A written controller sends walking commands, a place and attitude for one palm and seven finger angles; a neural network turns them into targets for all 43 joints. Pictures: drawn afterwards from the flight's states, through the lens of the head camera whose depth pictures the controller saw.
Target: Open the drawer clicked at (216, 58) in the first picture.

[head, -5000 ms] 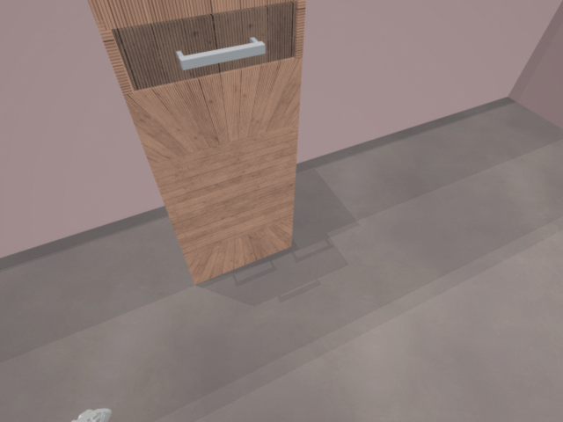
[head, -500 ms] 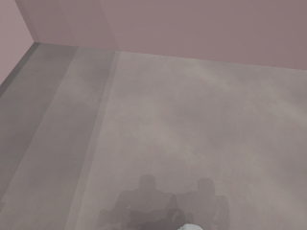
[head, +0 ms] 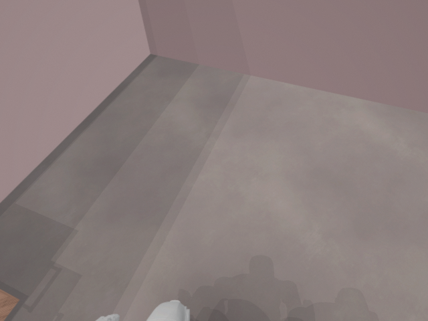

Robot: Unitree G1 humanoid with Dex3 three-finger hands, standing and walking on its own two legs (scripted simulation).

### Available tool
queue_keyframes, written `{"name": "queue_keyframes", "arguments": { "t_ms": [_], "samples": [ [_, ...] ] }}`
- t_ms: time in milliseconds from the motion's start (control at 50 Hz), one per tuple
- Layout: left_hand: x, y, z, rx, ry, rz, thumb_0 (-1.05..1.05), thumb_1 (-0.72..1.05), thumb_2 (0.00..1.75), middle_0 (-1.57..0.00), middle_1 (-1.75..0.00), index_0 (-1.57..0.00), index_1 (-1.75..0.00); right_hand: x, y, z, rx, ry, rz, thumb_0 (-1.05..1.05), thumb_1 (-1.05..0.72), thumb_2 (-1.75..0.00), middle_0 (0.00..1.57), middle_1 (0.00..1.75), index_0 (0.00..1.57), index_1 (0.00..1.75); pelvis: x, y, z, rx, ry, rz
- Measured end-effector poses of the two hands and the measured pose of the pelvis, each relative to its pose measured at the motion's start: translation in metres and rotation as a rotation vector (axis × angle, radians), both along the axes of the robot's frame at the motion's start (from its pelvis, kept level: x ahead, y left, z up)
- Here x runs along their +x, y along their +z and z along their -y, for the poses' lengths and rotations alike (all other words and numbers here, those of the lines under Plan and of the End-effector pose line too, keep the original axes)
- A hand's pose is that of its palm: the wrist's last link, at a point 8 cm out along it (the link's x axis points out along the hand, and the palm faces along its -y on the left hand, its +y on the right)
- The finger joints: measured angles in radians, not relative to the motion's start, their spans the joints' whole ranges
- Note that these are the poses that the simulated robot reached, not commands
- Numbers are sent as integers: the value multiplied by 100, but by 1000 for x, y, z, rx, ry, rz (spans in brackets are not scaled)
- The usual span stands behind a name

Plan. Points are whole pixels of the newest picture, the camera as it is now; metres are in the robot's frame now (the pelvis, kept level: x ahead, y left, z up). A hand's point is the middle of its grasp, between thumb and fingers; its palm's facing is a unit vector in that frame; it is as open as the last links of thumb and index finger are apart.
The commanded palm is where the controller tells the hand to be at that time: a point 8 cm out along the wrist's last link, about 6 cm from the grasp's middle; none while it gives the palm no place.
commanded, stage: turn to face it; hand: left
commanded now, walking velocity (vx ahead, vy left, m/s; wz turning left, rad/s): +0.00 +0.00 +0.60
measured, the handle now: out of the picture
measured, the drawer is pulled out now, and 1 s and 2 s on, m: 0.00 0.00 0.00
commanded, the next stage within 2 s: take the last steps up to it in 1.78 s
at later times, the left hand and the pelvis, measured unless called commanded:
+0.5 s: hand out of the picture +0.08 +0.27 -0.15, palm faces +0.30 -0.92 -0.27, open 7.4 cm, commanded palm none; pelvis +0.03 +0.03 +0.00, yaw +17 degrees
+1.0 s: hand out of the picture -0.07 +0.23 -0.19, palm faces +0.61 -0.76 -0.23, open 7.4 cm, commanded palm none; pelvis +0.02 +0.03 -0.02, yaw +37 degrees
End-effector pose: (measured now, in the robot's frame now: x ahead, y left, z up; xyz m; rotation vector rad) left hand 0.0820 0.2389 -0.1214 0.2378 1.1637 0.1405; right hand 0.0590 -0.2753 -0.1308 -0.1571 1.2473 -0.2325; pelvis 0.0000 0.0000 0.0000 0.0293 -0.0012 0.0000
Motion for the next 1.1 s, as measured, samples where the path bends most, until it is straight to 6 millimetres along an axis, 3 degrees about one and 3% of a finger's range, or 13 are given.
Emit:
{"name": "queue_keyframes", "arguments": {
  "t_ms": [160,240,320,420,540,620,720,820,900,1020,1100],
  "samples": [
    [-61,-34,-47,-25,169,-108,0,90,90,-20,-30,-21,-30,77,0,-43,-44,205,58,1,-91,-90,20,30,19,30,6,-18,-28,-19,111,-16],
    [-77,-37,-70,-11,233,-163,0,90,90,-20,-30,-20,-30,97,10,-66,-54,257,110,1,-91,-90,20,30,20,30,7,-15,-37,-33,138,-13],
    [-70,-24,-81,-7,270,-120,0,91,90,-20,-30,-20,-30,102,17,-79,-52,295,93,1,-91,-90,21,30,20,30,12,-5,-40,-49,185,-14],
    [-48,-10,-80,3,299,-29,0,91,90,-20,-29,-20,-30,105,13,-84,-24,328,60,1,-91,-90,21,30,20,30,19,0,-37,-51,245,-13],
    [-20,3,-61,26,326,82,0,91,90,-20,-30,-20,-30,112,-5,-73,16,353,23,1,-90,-90,21,30,20,30,30,-5,-20,-34,320,-8],
    [-20,8,-44,52,349,130,0,90,90,-20,-30,-20,-30,125,-19,-61,32,379,11,1,-91,-90,21,30,20,30,35,-11,-7,-23,385,5],
    [-47,13,-26,43,427,98,0,90,90,-20,-30,-21,-30,144,-12,-60,31,446,-6,1,-91,-90,20,30,20,30,38,-3,-2,-3,453,20],
    [-87,4,-16,12,512,34,0,90,90,-20,-30,-21,-30,164,-4,-75,18,528,-12,1,-91,-90,20,30,20,30,37,0,-4,2,520,23],
    [-128,-9,-14,-19,595,-26,0,90,90,-20,-30,-21,-30,182,1,-102,-2,613,5,1,-91,-90,20,30,19,30,32,-3,-13,-8,572,23],
    [-194,-41,-28,-61,728,-112,0,90,90,-20,-30,-21,-30,204,8,-159,-31,751,108,1,-91,-90,20,30,20,30,18,-19,-36,-23,642,23],
    [-213,-36,-38,-61,781,-136,0,90,90,-20,-30,-20,-30,200,20,-179,-40,791,137,1,-91,-90,20,30,20,30,11,-11,-44,-45,677,30]
  ]
}}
